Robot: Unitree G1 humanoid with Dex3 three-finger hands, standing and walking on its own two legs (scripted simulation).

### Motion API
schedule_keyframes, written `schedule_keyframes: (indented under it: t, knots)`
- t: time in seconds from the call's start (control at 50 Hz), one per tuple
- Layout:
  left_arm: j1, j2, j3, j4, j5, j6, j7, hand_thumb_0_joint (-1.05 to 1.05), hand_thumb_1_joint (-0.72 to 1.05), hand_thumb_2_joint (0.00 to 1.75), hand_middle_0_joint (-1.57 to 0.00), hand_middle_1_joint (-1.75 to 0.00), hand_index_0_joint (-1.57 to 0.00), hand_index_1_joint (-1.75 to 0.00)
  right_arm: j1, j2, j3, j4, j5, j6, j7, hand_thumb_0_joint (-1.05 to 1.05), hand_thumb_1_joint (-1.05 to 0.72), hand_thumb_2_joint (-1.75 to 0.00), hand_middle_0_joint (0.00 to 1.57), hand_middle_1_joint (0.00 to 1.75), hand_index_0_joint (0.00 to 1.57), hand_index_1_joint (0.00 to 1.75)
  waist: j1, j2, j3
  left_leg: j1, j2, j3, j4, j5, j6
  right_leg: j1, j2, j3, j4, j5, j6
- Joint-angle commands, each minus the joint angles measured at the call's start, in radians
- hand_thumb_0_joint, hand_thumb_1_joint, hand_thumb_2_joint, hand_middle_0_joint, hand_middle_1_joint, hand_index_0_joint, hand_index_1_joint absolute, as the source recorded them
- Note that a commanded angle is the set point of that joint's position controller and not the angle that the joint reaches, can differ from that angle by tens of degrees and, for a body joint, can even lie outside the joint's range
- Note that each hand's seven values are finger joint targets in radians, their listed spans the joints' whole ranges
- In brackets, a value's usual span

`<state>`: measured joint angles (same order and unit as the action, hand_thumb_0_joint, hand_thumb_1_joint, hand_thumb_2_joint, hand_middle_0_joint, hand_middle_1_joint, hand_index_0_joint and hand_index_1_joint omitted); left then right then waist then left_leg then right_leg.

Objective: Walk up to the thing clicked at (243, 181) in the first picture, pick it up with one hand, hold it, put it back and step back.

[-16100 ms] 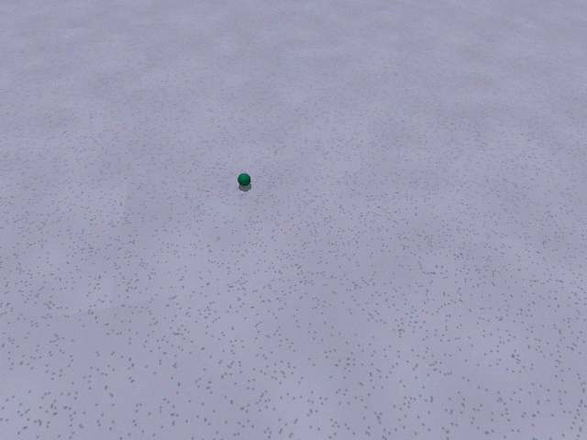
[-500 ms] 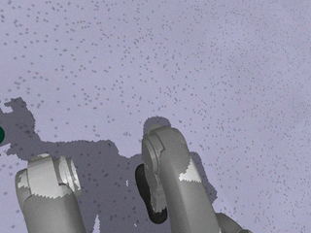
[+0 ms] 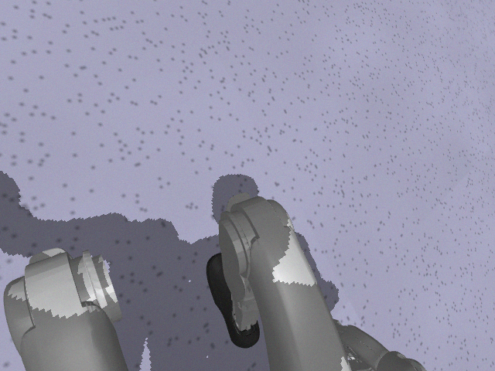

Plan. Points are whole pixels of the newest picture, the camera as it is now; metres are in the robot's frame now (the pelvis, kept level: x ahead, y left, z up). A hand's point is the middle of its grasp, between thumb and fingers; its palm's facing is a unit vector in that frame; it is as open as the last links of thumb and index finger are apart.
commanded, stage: close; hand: left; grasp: from above
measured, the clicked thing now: out of the picture +0.39 +0.30 -0.26
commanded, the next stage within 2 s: none
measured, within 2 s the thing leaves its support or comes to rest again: neither
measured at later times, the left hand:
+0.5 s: hand out of the picture +0.41 +0.30 -0.24, palm faces -0.35 -0.16 -0.92, open 13.4 cm
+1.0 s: hand out of the picture +0.39 +0.28 -0.24, palm faces -0.41 -0.11 -0.91, open 12.4 cm
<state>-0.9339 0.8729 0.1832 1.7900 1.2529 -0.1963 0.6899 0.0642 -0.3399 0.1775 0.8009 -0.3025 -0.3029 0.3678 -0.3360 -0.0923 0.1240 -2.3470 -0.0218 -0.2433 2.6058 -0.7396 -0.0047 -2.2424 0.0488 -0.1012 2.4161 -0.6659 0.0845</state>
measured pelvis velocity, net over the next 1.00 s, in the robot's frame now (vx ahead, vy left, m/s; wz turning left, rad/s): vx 0.00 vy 0.00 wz -0.02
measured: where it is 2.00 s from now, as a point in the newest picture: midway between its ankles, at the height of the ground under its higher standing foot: (179, 350)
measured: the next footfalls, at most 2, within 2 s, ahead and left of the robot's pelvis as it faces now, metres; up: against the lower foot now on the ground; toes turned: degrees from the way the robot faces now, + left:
none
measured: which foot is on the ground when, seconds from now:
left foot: down 0.00-1.00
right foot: down 0.00-1.00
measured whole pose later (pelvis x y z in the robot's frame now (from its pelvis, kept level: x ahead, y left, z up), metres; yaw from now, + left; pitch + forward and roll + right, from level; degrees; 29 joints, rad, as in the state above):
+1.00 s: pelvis +0.00 +0.00 +0.01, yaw -1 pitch +24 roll -15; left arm -0.88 0.85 0.09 1.76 1.37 -0.30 0.82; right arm 0.02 -0.31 0.23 0.76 -0.29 -0.29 0.36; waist -0.34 -0.11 0.14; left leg -2.28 0.00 -0.27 2.60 -0.76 -0.01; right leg -2.18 0.06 -0.13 2.38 -0.66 0.07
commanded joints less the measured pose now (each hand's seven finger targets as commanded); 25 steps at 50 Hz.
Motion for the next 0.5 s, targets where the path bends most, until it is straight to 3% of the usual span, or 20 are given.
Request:
schedule_keyframes:
  t: [0.0,0.04,0.1,0.14,0.16,0.18,0.22,0.26,0.3,0.34,0.36,0.4,0.44,0.48]
  knots:
    - [-0.233,0.128,-0.068,-0.137,-0.016,-0.074,0.004,0.00,-0.49,0.92,-0.06,-1.04,-0.07,-1.03,0.174,-0.301,-0.067,0.007,0.002,-0.001,-0.004,0.00,-0.90,-0.90,0.20,0.30,0.20,0.30,-0.057,0.462,-0.656,0.538,0.029,0.096,-0.302,0.245,0.008,0.347,0.026,-0.174,-0.173,0.269,-0.085]
    - [-0.231,0.131,-0.082,-0.163,-0.021,-0.108,0.015,0.00,-0.48,0.92,-0.06,-1.05,-0.08,-1.03,0.164,-0.312,-0.064,0.009,0.009,0.003,-0.010,0.00,-0.90,-0.90,0.20,0.30,0.20,0.30,-0.049,0.475,-0.652,0.552,0.034,0.086,-0.306,0.255,0.004,0.339,0.029,-0.181,-0.171,0.273,-0.089]
    - [-0.217,0.135,-0.086,-0.166,0.018,-0.137,0.060,0.00,-0.39,0.86,-0.11,-1.05,-0.14,-1.01,0.153,-0.319,-0.056,0.002,0.005,0.008,-0.010,0.00,-0.89,-0.90,0.20,0.30,0.20,0.30,-0.046,0.487,-0.630,0.557,0.035,0.093,-0.303,0.259,-0.003,0.335,0.033,-0.183,-0.166,0.280,-0.091]
    - [-0.190,0.135,-0.089,-0.132,0.049,-0.134,0.107,0.00,-0.37,0.84,-0.13,-1.01,-0.16,-0.98,0.142,-0.327,-0.065,0.020,0.001,0.014,-0.011,0.00,-0.89,-0.90,0.20,0.30,0.20,0.30,-0.038,0.469,-0.605,0.531,0.033,0.106,-0.298,0.232,-0.003,0.331,0.038,-0.176,-0.179,0.255,-0.094]
    - [-0.181,0.134,-0.079,-0.124,0.065,-0.128,0.128,0.00,-0.36,0.84,-0.12,-1.03,-0.15,-0.99,0.155,-0.326,-0.067,0.013,-0.005,0.013,-0.007,0.00,-0.88,-0.90,0.20,0.30,0.20,0.30,-0.051,0.446,-0.601,0.532,0.034,0.105,-0.293,0.242,-0.002,0.328,0.038,-0.183,-0.183,0.265,-0.092]
    - [-0.166,0.145,-0.088,-0.114,0.078,-0.118,0.150,0.00,-0.37,0.85,-0.11,-1.03,-0.14,-0.99,0.136,-0.328,-0.069,0.016,0.002,0.012,-0.007,0.00,-0.88,-0.90,0.20,0.30,0.20,0.30,-0.040,0.441,-0.579,0.516,0.033,0.109,-0.299,0.209,0.001,0.324,0.041,-0.178,-0.193,0.235,-0.096]
    - [-0.160,0.137,-0.095,-0.114,0.102,-0.089,0.191,0.00,-0.38,0.86,-0.11,-1.01,-0.14,-0.98,0.143,-0.331,-0.082,0.018,0.008,0.013,-0.005,0.00,-0.88,-0.89,0.20,0.30,0.20,0.30,-0.046,0.427,-0.565,0.513,0.037,0.096,-0.322,0.181,0.003,0.303,0.044,-0.178,-0.208,0.210,-0.099]
    - [-0.182,0.132,-0.100,-0.116,0.098,-0.054,0.221,0.00,-0.36,0.85,-0.12,-1.00,-0.15,-0.97,0.136,-0.329,-0.086,0.012,0.011,0.007,0.003,0.00,-0.88,-0.89,0.20,0.30,0.20,0.30,-0.052,0.424,-0.562,0.500,0.039,0.092,-0.326,0.169,0.003,0.294,0.040,-0.174,-0.208,0.208,-0.099]
    - [-0.185,0.142,-0.079,-0.102,0.078,-0.007,0.246,0.00,-0.37,0.85,-0.11,-1.00,-0.14,-0.97,0.134,-0.337,-0.094,0.001,0.026,0.003,0.009,0.00,-0.88,-0.90,0.20,0.30,0.20,0.30,-0.045,0.409,-0.560,0.481,0.042,0.086,-0.341,0.158,0.004,0.295,0.039,-0.167,-0.220,0.197,-0.099]
    - [-0.222,0.137,-0.083,-0.093,0.053,0.037,0.241,0.00,-0.36,0.84,-0.11,-1.02,-0.14,-0.98,0.129,-0.338,-0.095,-0.016,0.036,-0.011,0.018,0.00,-0.88,-0.90,0.20,0.30,0.20,0.30,-0.057,0.431,-0.546,0.479,0.045,0.085,-0.344,0.146,0.002,0.281,0.032,-0.158,-0.213,0.195,-0.099]
    - [-0.233,0.131,-0.088,-0.087,0.037,0.056,0.232,0.00,-0.36,0.84,-0.11,-1.01,-0.14,-0.98,0.126,-0.337,-0.094,-0.015,0.039,-0.018,0.022,0.00,-0.88,-0.90,0.20,0.30,0.20,0.30,-0.058,0.429,-0.540,0.468,0.047,0.084,-0.338,0.133,0.003,0.274,0.029,-0.157,-0.213,0.186,-0.098]
    - [-0.260,0.210,-0.009,-0.110,0.004,0.077,0.209,0.00,-0.35,0.83,-0.11,-1.02,-0.15,-0.98,0.126,-0.361,-0.097,-0.047,0.046,-0.031,0.025,0.00,-0.89,-0.90,0.20,0.30,0.20,0.30,-0.050,0.413,-0.563,0.445,0.046,0.087,-0.325,0.157,0.006,0.295,0.022,-0.148,-0.213,0.201,-0.095]
    - [-0.199,0.231,0.037,-0.049,-0.024,0.092,0.167,0.00,-0.35,0.82,-0.12,-1.01,-0.16,-0.97,0.153,-0.349,-0.094,-0.031,0.049,-0.028,0.022,0.00,-0.89,-0.90,0.20,0.30,0.20,0.30,-0.039,0.405,-0.575,0.441,0.043,0.092,-0.310,0.191,0.009,0.316,0.018,-0.142,-0.205,0.225,-0.093]
    - [-0.208,0.222,0.032,-0.036,-0.040,0.082,0.101,0.00,-0.34,0.81,-0.12,-1.04,-0.16,-0.99,0.156,-0.331,-0.084,-0.028,0.045,-0.038,0.023,0.00,-0.89,-0.90,0.20,0.30,0.20,0.30,-0.043,0.413,-0.556,0.427,0.038,0.099,-0.299,0.179,0.012,0.311,0.015,-0.141,-0.197,0.211,-0.091]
